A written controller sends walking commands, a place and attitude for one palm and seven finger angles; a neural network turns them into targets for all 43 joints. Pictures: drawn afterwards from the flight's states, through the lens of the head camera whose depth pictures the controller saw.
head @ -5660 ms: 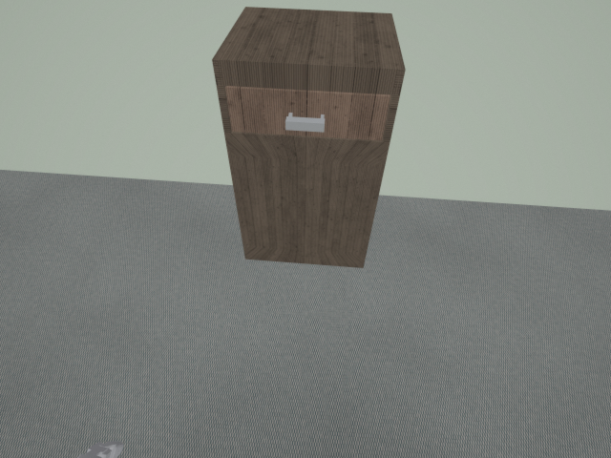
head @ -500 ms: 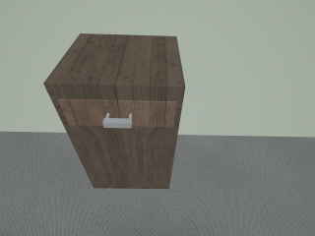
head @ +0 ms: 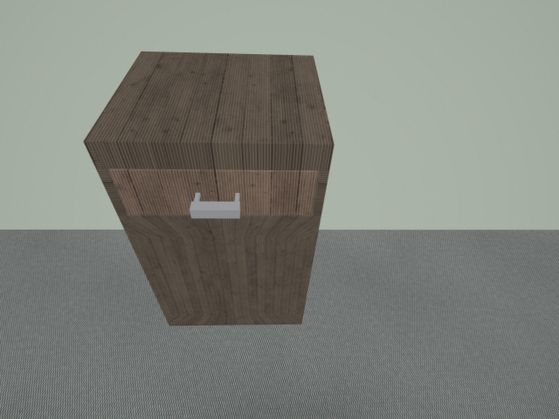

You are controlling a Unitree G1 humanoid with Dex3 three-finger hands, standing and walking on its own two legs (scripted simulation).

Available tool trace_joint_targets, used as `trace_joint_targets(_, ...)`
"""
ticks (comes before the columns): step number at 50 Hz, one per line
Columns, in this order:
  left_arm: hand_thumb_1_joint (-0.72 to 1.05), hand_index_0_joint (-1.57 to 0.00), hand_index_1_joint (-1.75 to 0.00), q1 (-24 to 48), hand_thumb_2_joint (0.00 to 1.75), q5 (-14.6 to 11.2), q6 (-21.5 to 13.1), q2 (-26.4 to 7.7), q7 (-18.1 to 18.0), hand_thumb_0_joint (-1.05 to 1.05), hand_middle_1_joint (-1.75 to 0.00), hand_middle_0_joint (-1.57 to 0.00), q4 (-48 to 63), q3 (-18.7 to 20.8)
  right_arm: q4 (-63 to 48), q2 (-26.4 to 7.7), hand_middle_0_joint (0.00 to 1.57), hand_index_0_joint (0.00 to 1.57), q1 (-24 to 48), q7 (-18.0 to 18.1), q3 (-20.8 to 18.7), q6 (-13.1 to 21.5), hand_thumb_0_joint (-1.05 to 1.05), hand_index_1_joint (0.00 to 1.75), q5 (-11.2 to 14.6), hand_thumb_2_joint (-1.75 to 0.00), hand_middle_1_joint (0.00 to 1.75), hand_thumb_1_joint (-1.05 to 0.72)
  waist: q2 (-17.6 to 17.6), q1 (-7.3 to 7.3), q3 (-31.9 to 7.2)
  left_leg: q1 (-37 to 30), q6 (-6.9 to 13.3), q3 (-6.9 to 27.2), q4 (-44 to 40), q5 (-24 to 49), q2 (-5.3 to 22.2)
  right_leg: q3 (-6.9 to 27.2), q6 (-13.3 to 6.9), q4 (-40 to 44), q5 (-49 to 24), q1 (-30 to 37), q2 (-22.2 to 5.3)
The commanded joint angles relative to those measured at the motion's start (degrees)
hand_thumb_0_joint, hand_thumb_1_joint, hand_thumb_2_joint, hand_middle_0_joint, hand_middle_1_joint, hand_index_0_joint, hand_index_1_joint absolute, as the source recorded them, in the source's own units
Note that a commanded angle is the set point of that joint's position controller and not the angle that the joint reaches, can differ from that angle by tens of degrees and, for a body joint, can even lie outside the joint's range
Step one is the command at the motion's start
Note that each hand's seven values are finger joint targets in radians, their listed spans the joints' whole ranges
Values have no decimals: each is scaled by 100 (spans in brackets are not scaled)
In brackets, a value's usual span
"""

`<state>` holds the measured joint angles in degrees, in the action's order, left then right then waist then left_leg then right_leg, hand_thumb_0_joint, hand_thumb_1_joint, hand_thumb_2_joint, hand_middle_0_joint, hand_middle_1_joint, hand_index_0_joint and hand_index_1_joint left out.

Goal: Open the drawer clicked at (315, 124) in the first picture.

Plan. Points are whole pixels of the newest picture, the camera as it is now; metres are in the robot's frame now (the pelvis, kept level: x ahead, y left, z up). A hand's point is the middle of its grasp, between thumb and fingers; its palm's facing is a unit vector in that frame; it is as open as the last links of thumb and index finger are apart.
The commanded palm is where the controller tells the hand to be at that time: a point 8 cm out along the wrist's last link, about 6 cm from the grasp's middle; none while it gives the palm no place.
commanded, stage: shuffle to correct the standing spot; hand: left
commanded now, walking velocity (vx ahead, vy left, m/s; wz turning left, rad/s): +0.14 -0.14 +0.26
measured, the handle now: (216, 203) +0.57 +0.17 -0.08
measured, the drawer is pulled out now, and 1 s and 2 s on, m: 0.00 0.00 0.00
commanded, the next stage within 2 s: come to a stop and stand still in 0.22 s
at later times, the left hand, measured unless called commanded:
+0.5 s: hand out of the picture +0.01 +0.11 -0.20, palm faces +0.17 -0.98 -0.07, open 7.4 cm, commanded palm none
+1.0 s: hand out of the picture +0.07 +0.13 -0.18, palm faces +0.14 -0.97 -0.18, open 7.3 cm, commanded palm none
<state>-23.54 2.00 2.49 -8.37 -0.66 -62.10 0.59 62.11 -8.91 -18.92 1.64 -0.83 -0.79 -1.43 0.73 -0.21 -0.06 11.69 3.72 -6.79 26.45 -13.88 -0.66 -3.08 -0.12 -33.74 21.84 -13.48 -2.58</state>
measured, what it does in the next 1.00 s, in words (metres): steps on the spot: left foot, then right foot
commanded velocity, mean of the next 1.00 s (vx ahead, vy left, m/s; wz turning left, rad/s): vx -0.01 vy -0.05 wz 0.04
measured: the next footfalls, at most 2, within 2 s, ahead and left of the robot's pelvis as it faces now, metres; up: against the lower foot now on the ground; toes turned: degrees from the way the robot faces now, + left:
left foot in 0.42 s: +0.08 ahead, +0.06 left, +0.00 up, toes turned +3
right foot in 0.74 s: +0.13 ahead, -0.13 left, +0.00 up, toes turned +7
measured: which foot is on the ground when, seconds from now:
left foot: down 0.00-0.12, up 0.14-0.40, down 0.42-1.00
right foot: down 0.00-0.46, up 0.48-0.72, down 0.74-1.00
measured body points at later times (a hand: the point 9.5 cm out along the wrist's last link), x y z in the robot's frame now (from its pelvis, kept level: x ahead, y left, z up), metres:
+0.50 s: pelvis +0.08 -0.01 -0.01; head +0.09 +0.02 +0.44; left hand +0.01 +0.16 -0.19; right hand +0.14 -0.24 -0.15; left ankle +0.11 +0.07 -0.74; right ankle +0.01 -0.12 -0.73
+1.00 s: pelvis +0.06 -0.05 -0.01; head +0.05 -0.04 +0.44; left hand +0.07 +0.18 -0.17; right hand +0.09 -0.28 -0.16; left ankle +0.04 +0.05 -0.74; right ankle +0.09 -0.16 -0.74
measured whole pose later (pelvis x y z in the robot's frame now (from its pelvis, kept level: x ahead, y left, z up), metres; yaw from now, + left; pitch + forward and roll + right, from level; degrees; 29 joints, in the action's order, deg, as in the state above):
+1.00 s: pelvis +0.06 -0.05 -0.01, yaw +6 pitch -1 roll -2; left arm -16.1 1.1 1.4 -8.6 -1.9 -57.7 1.8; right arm 61.0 -9.0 -16.0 1.3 -1.8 -1.9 -1.0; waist -1.2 -0.9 0.2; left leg 14.2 0.8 -2.7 33.7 -19.0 2.7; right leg -7.1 -1.1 -29.3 13.7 -14.7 0.3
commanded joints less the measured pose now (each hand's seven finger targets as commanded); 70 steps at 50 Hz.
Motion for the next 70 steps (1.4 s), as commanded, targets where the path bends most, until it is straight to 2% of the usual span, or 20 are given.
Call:
trace_joint_targets(1,90,-20,-30,-140,90,12,-135,-113,64,0,-30,-20,325,98,-134,-1012,20,20,-252,116,-260,96,0,30,-21,-90,30,-90,-500,-23,763,553,511,1855,-1549,-1963,1628,-88,-88,214,34,-354,9)
trace_joint_targets(4,90,-20,-30,-559,90,9,-189,-262,21,0,-30,-20,198,177,-146,-731,20,20,-202,115,-209,110,0,30,15,-90,30,-90,118,179,576,1462,170,1186,-632,-1759,962,337,-233,1320,-92,877,-238)
trace_joint_targets(6,90,-20,-30,-918,90,-9,-204,-726,-79,0,-30,-20,95,283,-298,-318,20,20,19,59,-102,123,0,30,27,-90,30,-90,1422,365,666,2344,-90,-31,1183,-1453,117,1731,-795,2342,1429,1172,-1336)
trace_joint_targets(7,90,-20,-30,-960,90,-43,-232,-706,-130,0,-30,-20,114,288,-386,-429,20,20,258,25,-149,97,0,30,15,-90,30,-90,1453,440,703,2349,-58,83,2256,-1654,259,2047,-1039,2721,1634,848,-1647)
trace_joint_targets(11,90,-20,-30,-403,90,-17,-381,-376,-143,0,-30,-20,239,222,-261,-243,20,20,103,-70,-197,89,0,30,-8,-90,30,-90,109,19,833,2364,-99,276,3245,-1022,554,936,-1153,2421,-186,563,-1370)
trace_joint_targets(16,90,-20,-30,-478,90,16,-419,-400,-100,0,-30,-20,118,207,-398,-39,20,20,232,-89,-164,150,0,30,5,-90,30,-90,471,40,716,1701,-144,-79,1852,-878,520,373,-1137,2036,-1582,519,-1160)
trace_joint_targets(20,90,-20,-30,-452,90,-88,-352,-115,-97,0,-30,-20,83,135,-9,-177,20,20,-635,43,-97,259,0,30,4,-90,30,-90,-156,-209,255,-285,-139,137,60,1454,615,-202,-447,470,-2720,88,-519)
trace_joint_targets(22,90,-20,-30,-756,90,-114,-304,167,-151,0,-30,-20,130,49,-4,-784,20,20,-844,160,-177,273,0,30,53,-90,30,-90,-1257,-93,-214,-991,648,1676,-168,4360,2122,-325,42,-235,-253,-493,-147)
trace_joint_targets(27,90,-20,-30,-371,90,-58,-121,-41,-197,0,-30,-20,240,96,-169,-761,20,20,-69,233,-158,187,0,30,63,-90,30,-90,-942,37,265,-389,791,1299,-481,4972,2044,36,39,-700,498,-488,-208)
trace_joint_targets(35,90,-20,-30,-350,90,-12,-4,-105,-103,0,-30,-20,519,245,-490,-917,20,20,616,121,-357,-14,0,30,17,-90,30,-90,-520,240,-103,674,354,679,-245,1425,1675,-75,52,88,-844,376,-57)
trace_joint_targets(38,90,-20,-30,81,90,23,-99,-750,-132,0,-30,-20,710,281,-616,-278,20,20,506,-19,-255,-160,0,30,60,-90,30,-90,1253,55,363,1042,-296,-4,921,-1097,364,1387,-425,1956,-78,-406,-1173)
trace_joint_targets(39,90,-20,-30,352,90,1,-84,-922,-140,0,-30,-20,839,297,-628,-277,20,20,498,-57,-270,-210,0,30,43,-90,30,-90,1140,60,406,758,-302,98,1655,-1219,297,1556,-693,2366,845,-960,-1450)
trace_joint_targets(42,90,-20,-30,800,90,-16,-153,-762,-186,0,-30,-20,895,288,-514,-290,20,20,426,-87,-259,-221,0,30,32,-90,30,-90,852,-79,588,917,-228,508,2629,-996,380,1401,-810,2391,406,-1126,-1277)
trace_joint_targets(46,90,-20,-30,552,90,-44,-220,-812,-140,0,-30,-20,763,272,-365,-209,20,20,160,-61,-162,-104,0,30,50,-90,30,-90,497,-16,211,648,-330,333,1102,-835,331,872,-778,1761,-962,-111,-971)
trace_joint_targets(50,90,-20,-30,320,90,-165,-250,-405,-107,0,-30,-20,553,156,-216,-541,20,20,39,22,-76,111,0,30,23,-90,30,-90,-628,167,144,300,-61,1309,-716,829,1090,327,-133,1136,-1294,154,-245)
trace_joint_targets(53,90,-20,-30,331,90,-118,-248,-393,-124,0,-30,-20,275,131,-90,-435,20,20,200,27,-13,152,0,30,37,-90,30,-90,-982,230,297,727,-109,1219,-1035,432,961,212,-47,1089,-1481,713,-253)
trace_joint_targets(56,90,-20,-30,219,90,-110,-249,-375,-111,0,-30,-20,119,86,-31,-417,20,20,99,29,-4,126,0,30,44,-90,30,-90,-605,208,518,848,-151,1133,-1240,-478,862,241,-31,1288,-1284,714,-279)
trace_joint_targets(57,90,-20,-30,435,90,31,-377,-1443,-96,0,-30,-20,701,6,-605,-1216,20,20,216,-20,-131,184,0,30,69,-90,30,-90,1,15,1325,862,-256,1007,-882,-44,425,270,-160,1026,-1095,-7,-134)
trace_joint_targets(61,90,-20,-30,233,90,-41,-295,-680,-157,0,-30,-20,731,22,-705,-647,20,20,-122,27,-95,156,0,30,4,-90,30,-90,72,-48,-117,716,-95,1057,-223,-841,557,417,-217,1078,-154,103,-370)
trace_joint_targets(70,90,-20,-30,59,90,-104,-335,-534,-168,0,-30,-20,644,-39,-658,-627,20,20,-164,-14,-3,209,0,30,49,-90,30,-90,-292,38,481,884,-48,1190,-626,-184,715,295,-150,942,-1150,117,-303)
